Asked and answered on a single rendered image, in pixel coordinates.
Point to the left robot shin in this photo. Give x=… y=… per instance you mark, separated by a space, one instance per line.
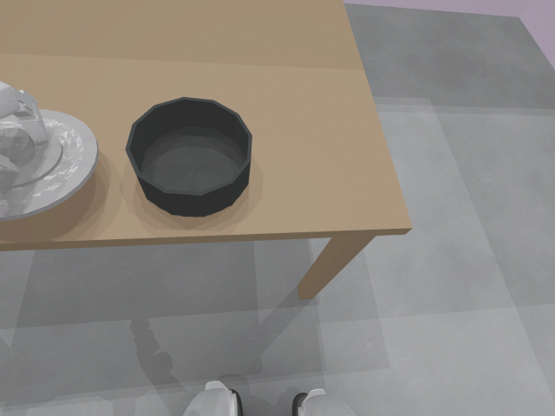
x=215 y=384

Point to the left robot hand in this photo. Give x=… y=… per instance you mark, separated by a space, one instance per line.
x=23 y=106

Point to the table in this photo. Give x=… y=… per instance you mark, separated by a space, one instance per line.
x=320 y=163

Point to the pot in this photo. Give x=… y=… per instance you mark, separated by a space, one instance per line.
x=191 y=156

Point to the knob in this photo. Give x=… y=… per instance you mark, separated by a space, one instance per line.
x=15 y=144

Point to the lid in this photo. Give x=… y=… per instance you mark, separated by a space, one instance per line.
x=57 y=168

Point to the robot shin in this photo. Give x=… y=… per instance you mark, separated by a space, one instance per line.
x=215 y=384
x=314 y=393

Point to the right robot shin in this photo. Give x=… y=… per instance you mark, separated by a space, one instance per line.
x=314 y=393

